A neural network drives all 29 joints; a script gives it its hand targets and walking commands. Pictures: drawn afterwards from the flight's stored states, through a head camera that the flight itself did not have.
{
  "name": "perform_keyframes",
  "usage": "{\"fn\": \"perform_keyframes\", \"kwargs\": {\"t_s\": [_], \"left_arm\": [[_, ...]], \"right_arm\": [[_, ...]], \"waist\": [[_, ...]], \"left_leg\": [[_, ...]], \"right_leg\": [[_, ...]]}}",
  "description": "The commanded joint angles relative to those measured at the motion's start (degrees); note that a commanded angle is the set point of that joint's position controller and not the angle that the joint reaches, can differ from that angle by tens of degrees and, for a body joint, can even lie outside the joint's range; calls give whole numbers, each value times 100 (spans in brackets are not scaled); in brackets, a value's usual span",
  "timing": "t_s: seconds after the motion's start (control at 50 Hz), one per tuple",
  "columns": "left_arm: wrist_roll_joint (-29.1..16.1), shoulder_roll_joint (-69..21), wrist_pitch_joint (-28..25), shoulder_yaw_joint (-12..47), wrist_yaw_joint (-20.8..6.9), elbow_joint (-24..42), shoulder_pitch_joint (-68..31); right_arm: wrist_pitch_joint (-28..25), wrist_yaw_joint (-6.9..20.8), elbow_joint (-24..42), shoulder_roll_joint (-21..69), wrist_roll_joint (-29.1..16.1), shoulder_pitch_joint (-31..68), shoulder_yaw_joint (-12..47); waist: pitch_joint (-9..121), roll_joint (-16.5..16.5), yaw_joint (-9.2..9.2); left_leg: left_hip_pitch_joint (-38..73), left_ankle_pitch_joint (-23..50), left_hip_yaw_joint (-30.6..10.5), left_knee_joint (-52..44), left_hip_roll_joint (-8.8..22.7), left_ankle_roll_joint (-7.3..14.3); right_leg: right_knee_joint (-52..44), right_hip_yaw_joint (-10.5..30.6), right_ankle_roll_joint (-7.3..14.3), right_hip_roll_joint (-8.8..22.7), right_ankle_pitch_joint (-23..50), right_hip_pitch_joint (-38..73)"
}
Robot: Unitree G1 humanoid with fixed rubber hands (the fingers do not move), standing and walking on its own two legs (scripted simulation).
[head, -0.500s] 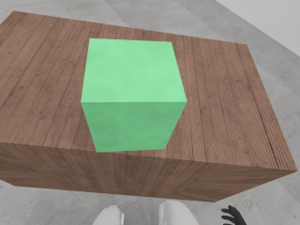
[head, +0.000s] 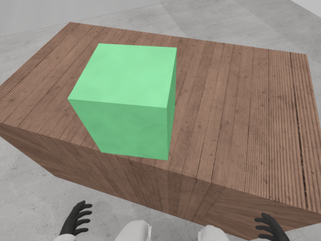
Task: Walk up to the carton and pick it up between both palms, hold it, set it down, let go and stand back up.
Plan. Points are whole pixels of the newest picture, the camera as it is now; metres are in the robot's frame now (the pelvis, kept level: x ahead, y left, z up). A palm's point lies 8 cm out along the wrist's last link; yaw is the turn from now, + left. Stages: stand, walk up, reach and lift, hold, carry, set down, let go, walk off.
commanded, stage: walk up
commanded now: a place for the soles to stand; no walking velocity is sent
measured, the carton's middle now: (135, 105) +0.45 +0.08 +0.05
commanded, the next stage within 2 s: none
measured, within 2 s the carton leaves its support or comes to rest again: neither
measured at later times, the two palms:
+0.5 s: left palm out of the picture +0.03 +0.26 -0.11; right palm (245, 240) +0.13 -0.19 -0.10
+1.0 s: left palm out of the picture +0.03 +0.25 -0.11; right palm out of the picture +0.12 -0.22 -0.10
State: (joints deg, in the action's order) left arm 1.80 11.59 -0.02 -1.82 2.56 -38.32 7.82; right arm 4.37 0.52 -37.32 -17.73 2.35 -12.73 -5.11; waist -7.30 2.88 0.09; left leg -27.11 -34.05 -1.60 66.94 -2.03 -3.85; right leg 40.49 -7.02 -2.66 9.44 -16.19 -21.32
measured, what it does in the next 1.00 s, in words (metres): steps on the spot: left foot, then right foot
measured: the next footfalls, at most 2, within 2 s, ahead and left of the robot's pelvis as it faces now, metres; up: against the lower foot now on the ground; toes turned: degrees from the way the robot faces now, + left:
left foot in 0.10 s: +0.02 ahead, +0.14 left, +0.00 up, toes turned +4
right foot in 0.36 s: +0.09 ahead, -0.10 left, +0.00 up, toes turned +2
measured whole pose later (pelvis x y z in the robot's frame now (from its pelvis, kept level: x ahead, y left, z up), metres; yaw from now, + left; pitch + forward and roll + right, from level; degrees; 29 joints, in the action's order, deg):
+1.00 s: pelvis +0.02 +0.00 +0.02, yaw +10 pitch -1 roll -1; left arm 0.6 13.4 0.3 1.3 -0.1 -52.7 14.8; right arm -1.0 -0.8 -51.5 -12.8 0.5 -15.9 2.0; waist -1.5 0.3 -0.3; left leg -12.1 -18.6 -6.9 32.0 -0.8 -0.9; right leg 30.0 -8.2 0.7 2.4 -15.0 -13.6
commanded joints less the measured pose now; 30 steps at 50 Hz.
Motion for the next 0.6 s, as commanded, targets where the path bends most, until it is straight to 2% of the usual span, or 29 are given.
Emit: {"fn": "perform_keyframes", "kwargs": {"t_s": [0.0, 0.02, 0.04, 0.06, 0.08, 0.1, 0.12, 0.14, 0.16, 0.18, 0.2, 0.22, 0.26, 0.28, 0.3, 0.32, 0.34, 0.36, 0.38, 0.4, 0.44, 0.5, 0.58], "left_arm": [[155, 1332, -121, -394, 122, 204, 491], [182, 1386, -98, -388, 112, 219, 377], [198, 1406, -61, -338, 90, 241, 154], [221, 1326, -9, -236, 38, 262, -40], [290, 1014, 52, -106, -28, 181, 360], [226, 520, 83, 64, -126, 357, 471], [-89, 654, 141, 12, -89, 634, 12], [-175, 853, 190, -1, -114, 622, -266], [-171, 838, 176, 12, -147, 483, -150], [-147, 751, 136, 58, -163, 299, 220], [-40, 737, 93, 52, -153, 125, 636], [46, 753, 34, 33, -122, -3, 861], [84, 757, -32, 20, -126, -50, 979], [50, 709, -46, 15, -136, -46, 990], [14, 648, -80, 16, -153, -67, 1077], [9, 675, -132, 31, -166, -62, 1209], [35, 838, -169, 5, -168, -59, 1284], [-51, 1146, -158, -47, -160, -34, 894], [-191, 1256, -89, -74, -195, -207, 843], [-197, 1074, -52, -9, -230, -283, 813], [-141, 898, -33, 52, -253, -358, 889], [-108, 786, -104, 98, -289, -490, 991], [-101, 728, -133, 108, -292, -599, 902]], "right_arm": [[-105, 208, 574, -135, -14, 64, -30], [-155, 239, 522, -94, -53, -80, -41], [-228, 265, 399, -34, -92, -423, -62], [-332, 263, 207, -31, -135, -922, -117], [-405, 240, 33, -239, -183, -1285, -204], [-447, 166, 146, -611, -210, -1258, -264], [-413, 55, 287, -899, -300, -962, -226], [-395, -59, 225, -722, -293, -724, -177], [-403, -125, 161, -389, -245, -431, -39], [-414, -191, 164, -354, -149, -253, 17], [-434, -202, 239, -374, -118, -84, 35], [-454, -158, 236, -269, -134, 24, 79], [-474, -96, 200, -101, -101, 5, 133], [-469, -94, 184, -108, -105, 155, 156], [-451, -83, 140, -152, -124, 348, 190], [-439, -57, 69, -161, -141, 391, 244], [-465, -30, 39, 18, -164, 162, 313], [-481, 2, 7, 222, -252, -241, 375], [-454, -24, -156, 290, -249, -509, 402], [-463, -28, -251, 215, -195, -432, 399], [-528, -16, -404, 45, -214, -364, 378], [-650, -30, -513, -5, -210, -295, 421], [-675, -64, -623, 28, -214, -142, 479]], "waist": [[963, -1828, -328], [987, -1859, -222], [1035, -1698, 44], [1118, -1299, 356], [1336, -304, 440], [1158, 1142, 481], [968, 1047, 665], [574, 503, 607], [193, 408, 435], [187, 555, 273], [376, 808, 123], [531, 968, 61], [711, 804, 47], [664, 684, -46], [627, 560, -190], [638, 351, -320], [720, -20, -272], [539, -437, 87], [407, -472, 267], [164, -422, 219], [-64, -374, 83], [393, -396, -29], [705, -265, -77]], "left_leg": [[-282, -155, -227, -1472, 423, 93], [190, 81, -100, -1942, 359, 178], [967, 770, 93, -2731, 264, 311], [1866, 1742, 302, -3585, 37, 421], [2523, 1963, 28, -3910, -80, 431], [2573, 1357, -2139, -4369, 995, 817], [1133, -287, -3643, -5013, 1954, 1508], [562, -1429, -3616, -5431, 1867, 1634], [971, -749, -3009, -5223, 1475, 1431], [1171, 384, -2564, -4886, 1377, 1325], [1081, 1264, -2369, -4655, 1389, 1309], [864, 2178, -2117, -4452, 1353, 1330], [676, 2691, -1832, -4257, 1292, 1318], [465, 2830, -1664, -4116, 1210, 1238], [176, 2783, -1465, -3933, 1087, 1114], [-94, 2566, -1369, -3754, 970, 954], [-265, 2169, -1238, -3509, 790, 773], [-79, 1296, -788, -3483, 342, 676], [814, 948, -625, -3553, 277, 683], [953, 946, -779, -3695, 300, 708], [650, 1145, -965, -3949, 402, 722], [577, 1823, -1064, -4059, 561, 745], [702, 2299, -958, -4054, 548, 708]], "right_leg": [[-1698, 1587, 1417, 1586, 365, 1349], [-1587, 1336, 1305, 1488, 408, 1054], [-1279, 915, 1114, 1291, 464, 564], [-647, 423, 862, 1004, 202, -44], [306, -101, 573, 663, -702, -634], [1556, -430, 193, 43, -2488, -1828], [1636, 374, 128, -215, -3068, -1663], [1766, 845, 170, -146, -2516, -1379], [1557, 819, 177, -160, -1890, -1722], [1324, 715, 159, -126, -1598, -1705], [1164, 619, 165, -119, -1340, -1306], [1096, 540, 177, -191, -1215, -777], [789, 463, 225, -356, -1111, -115], [315, 420, 280, -417, -780, 263], [-321, 339, 367, -498, -163, 765], [-989, 459, 466, -470, 678, 1230], [-1201, 1096, 586, -118, 947, 1478], [-1629, 1741, 732, 277, -161, 812], [-2000, 1807, 876, 412, -1260, -127], [-2106, 1621, 786, 222, -1682, -353], [-1888, 1197, 613, -97, -1200, -58], [-1592, 935, 583, -205, -136, 702], [-1537, 842, 616, -178, 299, 1059]]}}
